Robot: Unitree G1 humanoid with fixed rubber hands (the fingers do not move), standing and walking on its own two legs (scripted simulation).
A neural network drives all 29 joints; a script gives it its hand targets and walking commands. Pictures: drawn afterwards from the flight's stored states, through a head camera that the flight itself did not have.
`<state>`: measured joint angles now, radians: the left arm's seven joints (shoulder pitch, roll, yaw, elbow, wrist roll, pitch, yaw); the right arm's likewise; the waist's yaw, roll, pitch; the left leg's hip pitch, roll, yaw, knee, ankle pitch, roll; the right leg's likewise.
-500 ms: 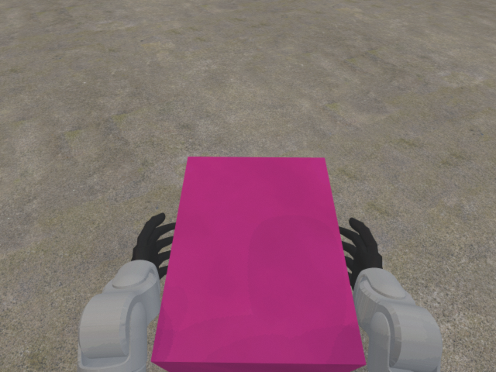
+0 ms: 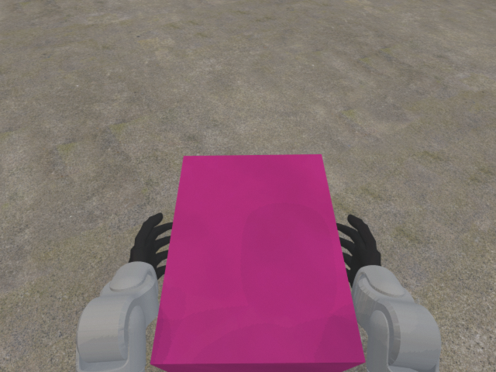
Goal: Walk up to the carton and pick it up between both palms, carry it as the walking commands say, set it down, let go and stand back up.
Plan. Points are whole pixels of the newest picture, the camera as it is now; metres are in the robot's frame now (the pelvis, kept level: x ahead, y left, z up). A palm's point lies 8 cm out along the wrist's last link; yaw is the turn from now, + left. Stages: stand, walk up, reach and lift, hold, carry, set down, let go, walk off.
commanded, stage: carry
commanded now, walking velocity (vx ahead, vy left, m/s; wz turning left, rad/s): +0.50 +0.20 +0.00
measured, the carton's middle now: (253, 277) +0.27 -0.01 +0.00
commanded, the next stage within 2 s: none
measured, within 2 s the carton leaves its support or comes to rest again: neither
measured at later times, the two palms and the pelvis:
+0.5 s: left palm (142, 131) +0.49 +0.20 +0.11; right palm (305, 136) +0.50 -0.10 +0.11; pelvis +0.26 +0.05 +0.02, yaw +2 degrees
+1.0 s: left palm (133, 76) +0.70 +0.27 +0.09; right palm (263, 82) +0.70 -0.03 +0.09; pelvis +0.46 +0.13 +0.00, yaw +0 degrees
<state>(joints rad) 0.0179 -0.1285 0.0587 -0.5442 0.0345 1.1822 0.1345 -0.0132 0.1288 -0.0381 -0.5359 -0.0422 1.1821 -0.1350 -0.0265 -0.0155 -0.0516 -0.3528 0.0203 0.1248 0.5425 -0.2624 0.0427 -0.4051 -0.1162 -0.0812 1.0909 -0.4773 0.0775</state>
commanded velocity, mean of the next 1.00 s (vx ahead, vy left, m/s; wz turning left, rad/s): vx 0.25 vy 0.10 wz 0.00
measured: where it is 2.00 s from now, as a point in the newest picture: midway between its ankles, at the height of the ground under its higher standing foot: (212, 309)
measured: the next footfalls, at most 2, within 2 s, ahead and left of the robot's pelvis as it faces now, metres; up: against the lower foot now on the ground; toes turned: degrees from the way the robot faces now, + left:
right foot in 0.28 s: +0.27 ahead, -0.10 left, +0.00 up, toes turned -6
left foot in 0.64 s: +0.44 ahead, +0.22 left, +0.00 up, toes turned +8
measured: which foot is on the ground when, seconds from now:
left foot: down 0.00-0.32, up 0.34-0.62, down 0.64-1.00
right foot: up 0.00-0.26, down 0.28-0.62, up 0.64-0.94, down 0.96-1.00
